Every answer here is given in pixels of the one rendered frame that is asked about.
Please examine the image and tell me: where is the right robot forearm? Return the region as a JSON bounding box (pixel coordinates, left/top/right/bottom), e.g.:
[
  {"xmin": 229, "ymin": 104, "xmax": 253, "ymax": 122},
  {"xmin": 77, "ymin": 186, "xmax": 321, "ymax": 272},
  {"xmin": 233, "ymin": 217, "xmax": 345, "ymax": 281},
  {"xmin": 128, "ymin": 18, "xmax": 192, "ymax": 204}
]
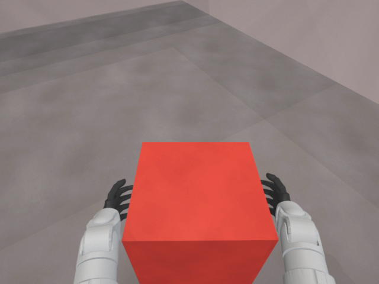
[{"xmin": 275, "ymin": 201, "xmax": 336, "ymax": 284}]

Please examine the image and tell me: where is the left robot forearm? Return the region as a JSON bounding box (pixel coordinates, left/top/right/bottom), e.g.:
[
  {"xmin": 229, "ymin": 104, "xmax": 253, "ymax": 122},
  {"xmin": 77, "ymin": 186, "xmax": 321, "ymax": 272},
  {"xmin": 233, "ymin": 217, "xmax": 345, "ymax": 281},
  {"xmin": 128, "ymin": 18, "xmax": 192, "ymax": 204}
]
[{"xmin": 73, "ymin": 208, "xmax": 121, "ymax": 284}]

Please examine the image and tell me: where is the carton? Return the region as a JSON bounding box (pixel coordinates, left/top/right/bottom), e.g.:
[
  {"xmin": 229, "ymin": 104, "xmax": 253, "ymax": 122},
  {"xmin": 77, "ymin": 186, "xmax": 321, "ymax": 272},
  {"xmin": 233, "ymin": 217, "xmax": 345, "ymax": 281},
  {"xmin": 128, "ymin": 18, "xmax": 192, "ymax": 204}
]
[{"xmin": 122, "ymin": 142, "xmax": 279, "ymax": 284}]

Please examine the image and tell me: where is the robot left hand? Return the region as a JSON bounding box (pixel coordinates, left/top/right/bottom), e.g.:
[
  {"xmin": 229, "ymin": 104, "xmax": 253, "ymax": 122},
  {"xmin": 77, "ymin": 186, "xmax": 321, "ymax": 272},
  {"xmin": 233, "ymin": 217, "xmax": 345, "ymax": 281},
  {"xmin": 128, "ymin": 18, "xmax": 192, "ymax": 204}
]
[{"xmin": 103, "ymin": 179, "xmax": 133, "ymax": 221}]

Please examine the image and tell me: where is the robot right hand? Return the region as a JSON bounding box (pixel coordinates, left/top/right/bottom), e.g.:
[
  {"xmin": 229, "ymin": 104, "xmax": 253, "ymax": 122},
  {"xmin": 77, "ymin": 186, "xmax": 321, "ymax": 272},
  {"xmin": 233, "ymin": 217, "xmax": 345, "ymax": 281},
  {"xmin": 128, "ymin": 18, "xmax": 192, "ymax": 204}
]
[{"xmin": 261, "ymin": 173, "xmax": 290, "ymax": 216}]

